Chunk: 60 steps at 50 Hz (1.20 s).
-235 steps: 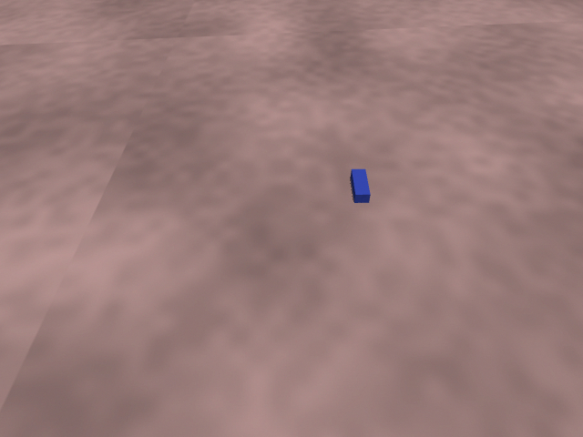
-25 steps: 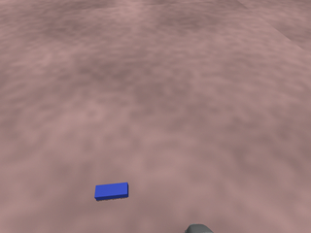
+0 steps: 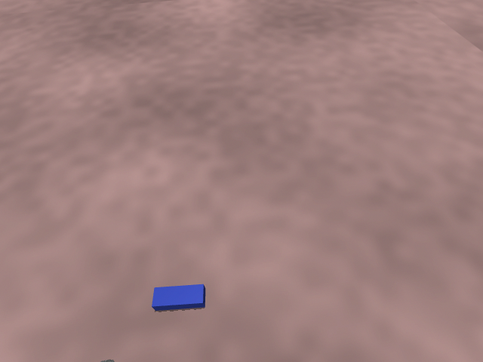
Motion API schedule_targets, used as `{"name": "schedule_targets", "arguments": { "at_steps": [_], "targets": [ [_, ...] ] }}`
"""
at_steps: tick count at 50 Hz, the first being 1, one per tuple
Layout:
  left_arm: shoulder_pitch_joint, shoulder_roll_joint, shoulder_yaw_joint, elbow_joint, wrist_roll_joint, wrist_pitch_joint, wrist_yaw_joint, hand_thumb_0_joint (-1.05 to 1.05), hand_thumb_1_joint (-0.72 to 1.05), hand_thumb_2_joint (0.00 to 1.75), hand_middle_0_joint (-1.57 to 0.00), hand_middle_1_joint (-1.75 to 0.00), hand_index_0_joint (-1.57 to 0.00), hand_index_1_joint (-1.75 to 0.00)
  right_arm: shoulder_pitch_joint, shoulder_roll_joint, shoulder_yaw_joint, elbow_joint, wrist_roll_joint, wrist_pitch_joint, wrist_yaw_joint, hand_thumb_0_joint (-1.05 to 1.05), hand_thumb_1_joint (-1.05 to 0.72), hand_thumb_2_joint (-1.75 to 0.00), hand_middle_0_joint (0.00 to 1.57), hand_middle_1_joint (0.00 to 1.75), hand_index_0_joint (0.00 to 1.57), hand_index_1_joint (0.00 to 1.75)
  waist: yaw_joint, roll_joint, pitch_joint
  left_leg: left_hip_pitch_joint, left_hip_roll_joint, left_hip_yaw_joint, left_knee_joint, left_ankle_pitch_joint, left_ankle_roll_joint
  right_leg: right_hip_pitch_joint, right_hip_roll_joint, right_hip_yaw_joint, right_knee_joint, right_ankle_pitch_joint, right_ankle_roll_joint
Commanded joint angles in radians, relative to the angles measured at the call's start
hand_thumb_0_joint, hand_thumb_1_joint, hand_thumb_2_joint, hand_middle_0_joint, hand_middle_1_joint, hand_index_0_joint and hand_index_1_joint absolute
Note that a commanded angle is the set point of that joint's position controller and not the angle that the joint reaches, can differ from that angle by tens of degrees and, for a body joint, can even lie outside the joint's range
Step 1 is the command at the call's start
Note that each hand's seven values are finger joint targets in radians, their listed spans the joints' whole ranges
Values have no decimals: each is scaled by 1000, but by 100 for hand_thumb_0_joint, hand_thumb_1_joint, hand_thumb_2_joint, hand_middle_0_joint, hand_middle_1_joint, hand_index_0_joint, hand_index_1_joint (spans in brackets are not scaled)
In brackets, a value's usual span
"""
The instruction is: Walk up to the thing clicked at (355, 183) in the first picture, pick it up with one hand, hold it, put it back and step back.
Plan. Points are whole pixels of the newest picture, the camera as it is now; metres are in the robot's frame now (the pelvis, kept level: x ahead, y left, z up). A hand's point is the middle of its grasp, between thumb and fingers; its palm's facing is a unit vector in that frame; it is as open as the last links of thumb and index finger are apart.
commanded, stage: walk up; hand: left
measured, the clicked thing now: (179, 297) +0.45 +0.32 -0.73
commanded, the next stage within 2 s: stand in 1.02 s
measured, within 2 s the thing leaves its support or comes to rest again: neither
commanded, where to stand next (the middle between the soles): +0.06 -0.01 m, yaw +4 degrees
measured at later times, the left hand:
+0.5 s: hand out of the picture +0.10 +0.26 -0.14, palm faces +0.04 -0.94 -0.35, open 7.4 cm
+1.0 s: hand out of the picture +0.08 +0.27 -0.15, palm faces +0.11 -0.94 -0.32, open 7.4 cm
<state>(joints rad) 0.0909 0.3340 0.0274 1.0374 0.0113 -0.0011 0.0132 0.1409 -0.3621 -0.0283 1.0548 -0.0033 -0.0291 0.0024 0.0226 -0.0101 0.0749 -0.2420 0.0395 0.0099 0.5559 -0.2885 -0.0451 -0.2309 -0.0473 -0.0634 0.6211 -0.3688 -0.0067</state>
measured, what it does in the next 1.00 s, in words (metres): stands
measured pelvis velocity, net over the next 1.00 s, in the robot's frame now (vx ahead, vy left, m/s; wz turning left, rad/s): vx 0.00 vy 0.00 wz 0.07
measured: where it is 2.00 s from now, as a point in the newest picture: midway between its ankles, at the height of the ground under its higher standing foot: outside the picture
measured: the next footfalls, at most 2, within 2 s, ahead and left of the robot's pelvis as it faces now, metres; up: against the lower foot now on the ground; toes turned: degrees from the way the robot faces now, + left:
none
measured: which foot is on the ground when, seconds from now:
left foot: down 0.00-1.00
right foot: down 0.00-1.00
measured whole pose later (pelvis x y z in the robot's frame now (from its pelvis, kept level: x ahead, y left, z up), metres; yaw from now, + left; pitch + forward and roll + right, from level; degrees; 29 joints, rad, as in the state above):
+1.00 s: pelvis +0.00 +0.00 +0.01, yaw +4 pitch -2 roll -1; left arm 0.05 0.36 0.07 1.06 0.02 0.04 -0.02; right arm 0.12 -0.36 -0.01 1.07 -0.02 -0.02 -0.01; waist 0.02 -0.02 0.08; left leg -0.25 0.04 -0.07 0.53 -0.26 -0.04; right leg -0.16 -0.04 -0.15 0.50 -0.32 -0.01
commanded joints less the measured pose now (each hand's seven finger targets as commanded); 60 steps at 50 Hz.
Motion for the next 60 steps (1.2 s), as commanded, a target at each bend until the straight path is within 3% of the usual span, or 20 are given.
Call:
{"name": "schedule_targets", "arguments": {
  "at_steps": [1,3,4,13,18,27,29,36,39,46,50,51,52,60],
  "targets": [
    [-74,229,60,-36,-3,-16,6,0,90,90,-20,-30,-20,-30,-14,-246,-38,-29,6,-30,-31,0,-90,-90,20,30,20,30,-12,65,-159,33,146,-133,-94,492,109,109,-60,93,-111,336,-31],
    [-58,242,65,-22,-7,-20,4,0,90,90,-20,-30,-20,-30,-30,-226,-28,-32,6,-32,-35,0,-90,-90,20,30,20,30,-5,72,-182,22,102,-63,-50,547,79,172,-83,84,-115,488,-39],
    [-64,244,64,-19,-6,-18,3,0,90,90,-20,-30,-20,-30,-33,-224,-27,-31,7,-32,-36,0,-90,-90,20,30,20,30,-10,71,-195,32,91,-44,-48,534,76,178,-90,79,-110,514,-42],
    [-142,236,65,-15,2,2,-16,0,90,90,-20,-30,-20,-30,-76,-231,-21,-40,-2,-28,-34,0,-90,-90,20,30,20,30,-13,55,-144,-1,110,-93,-132,353,85,155,-72,65,-169,299,-36],
    [-155,245,69,-16,6,1,-25,0,90,90,-20,-30,-20,-30,-83,-226,-17,-44,-5,-23,-27,0,-90,-90,20,30,20,30,-16,3,-114,2,71,-58,-114,266,71,120,-82,76,-232,207,-41],
    [-124,246,82,-22,6,5,-23,0,90,90,-20,-30,-20,-30,-59,-224,-21,-36,-7,-17,-29,0,-90,-90,20,30,20,30,-11,-16,-132,36,59,-47,-83,343,73,127,-86,43,-224,249,-44],
    [-137,248,85,-28,9,7,-23,0,90,90,-20,-30,-20,-30,-48,-223,-22,-36,-5,-13,-29,0,-90,-90,20,30,20,30,-20,-30,-119,23,52,-38,-77,319,71,119,-95,51,-236,211,-48],
    [-116,242,90,-40,9,12,-22,0,90,90,-20,-30,-20,-30,-41,-226,-26,-35,-9,-8,-31,0,-90,-90,20,30,20,30,-15,4,-111,22,54,-66,-78,338,79,106,-85,26,-217,176,-47],
    [-97,239,92,-39,7,13,-21,0,90,90,-20,-30,-20,-30,-28,-226,-26,-35,-10,-8,-33,0,-90,-90,20,30,20,30,-11,5,-127,19,63,-80,-68,376,88,125,-78,21,-198,208,-46],
    [-101,233,88,-53,7,17,-25,0,90,90,-20,-30,-20,-30,-45,-230,-25,-45,-14,-8,-34,0,-90,-90,20,30,20,30,-13,46,-104,-26,58,-108,-98,292,85,122,-79,23,-208,128,-49],
    [-78,229,89,-52,9,15,-27,0,90,90,-20,-30,-20,-30,-52,-231,-23,-52,-14,-11,-33,0,-90,-90,20,30,20,30,-4,46,-120,-31,68,-133,-102,308,96,148,-71,19,-204,155,-42],
    [-47,193,54,-12,-3,6,-21,0,90,90,-20,-30,-20,-30,-117,-202,-10,-54,-24,-9,-25,0,-90,-90,20,30,20,30,6,88,-145,37,86,-131,-118,381,78,154,-104,58,-242,282,-30],
    [-56,210,57,-10,-4,-1,-17,0,90,90,-20,-30,-20,-30,-103,-194,-9,-57,-22,-5,-24,0,-90,-90,20,30,20,30,-8,63,-161,55,81,-125,-115,429,68,179,-108,51,-242,359,-23],
    [-69,219,32,25,-5,-21,-11,0,90,90,-20,-30,-20,-30,-109,-206,0,-18,-8,5,-15,0,-90,-90,20,30,20,30,-19,19,-135,127,90,-106,-190,400,58,186,-104,43,-306,385,-7]
  ]
}}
